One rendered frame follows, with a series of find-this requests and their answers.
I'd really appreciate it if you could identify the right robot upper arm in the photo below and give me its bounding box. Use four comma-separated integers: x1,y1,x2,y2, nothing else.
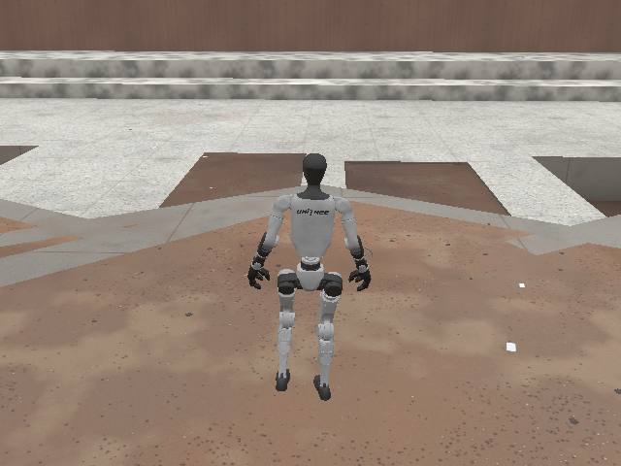
334,196,360,250

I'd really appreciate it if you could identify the right robot forearm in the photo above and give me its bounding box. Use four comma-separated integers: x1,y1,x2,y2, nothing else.
350,235,369,273

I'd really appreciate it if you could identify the left robot upper arm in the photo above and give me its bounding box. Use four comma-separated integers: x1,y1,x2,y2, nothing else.
263,194,293,248

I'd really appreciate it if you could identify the right robot thigh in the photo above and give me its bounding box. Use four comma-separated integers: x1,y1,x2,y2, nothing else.
316,272,343,341

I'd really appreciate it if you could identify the robot left shin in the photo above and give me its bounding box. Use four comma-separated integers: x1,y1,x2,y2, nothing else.
278,312,292,379

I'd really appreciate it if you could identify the left robot forearm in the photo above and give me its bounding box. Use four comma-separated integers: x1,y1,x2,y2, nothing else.
251,232,272,270

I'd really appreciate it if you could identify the right robot hand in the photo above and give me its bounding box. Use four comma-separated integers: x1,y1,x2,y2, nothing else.
348,269,371,291

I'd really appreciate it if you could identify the left robot hand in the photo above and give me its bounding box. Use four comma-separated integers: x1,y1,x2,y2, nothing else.
247,265,270,289

